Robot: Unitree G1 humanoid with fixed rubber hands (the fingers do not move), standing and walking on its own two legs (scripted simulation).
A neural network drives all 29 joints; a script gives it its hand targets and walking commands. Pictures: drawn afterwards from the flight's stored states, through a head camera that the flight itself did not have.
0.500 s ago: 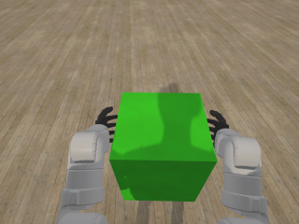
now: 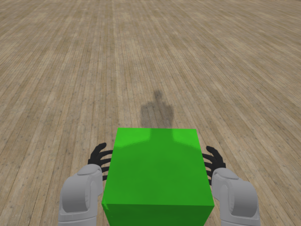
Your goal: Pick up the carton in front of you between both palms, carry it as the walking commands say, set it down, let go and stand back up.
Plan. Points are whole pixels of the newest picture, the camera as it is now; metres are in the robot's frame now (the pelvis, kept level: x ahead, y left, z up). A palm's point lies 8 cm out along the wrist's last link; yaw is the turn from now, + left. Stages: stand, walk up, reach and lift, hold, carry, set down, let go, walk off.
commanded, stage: carry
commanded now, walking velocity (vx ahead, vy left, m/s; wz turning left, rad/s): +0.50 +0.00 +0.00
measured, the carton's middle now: (155, 186) +0.26 +0.00 +0.00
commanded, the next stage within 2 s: none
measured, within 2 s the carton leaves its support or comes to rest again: neither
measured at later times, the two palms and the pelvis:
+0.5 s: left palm (123, 97) +0.55 +0.12 +0.08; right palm (203, 98) +0.58 -0.18 +0.07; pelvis +0.31 -0.05 +0.01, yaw +4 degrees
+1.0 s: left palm (122, 56) +0.89 +0.17 +0.08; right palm (182, 58) +0.89 -0.13 +0.09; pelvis +0.63 +0.02 +0.01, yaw +0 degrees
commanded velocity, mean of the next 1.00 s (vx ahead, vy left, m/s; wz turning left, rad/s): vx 0.50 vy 0.00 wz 0.00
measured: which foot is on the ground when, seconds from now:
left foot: down 0.00-0.36, up 0.38-0.78, down 0.80-1.00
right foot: up 0.00-0.30, down 0.32-0.82, up 0.84-1.00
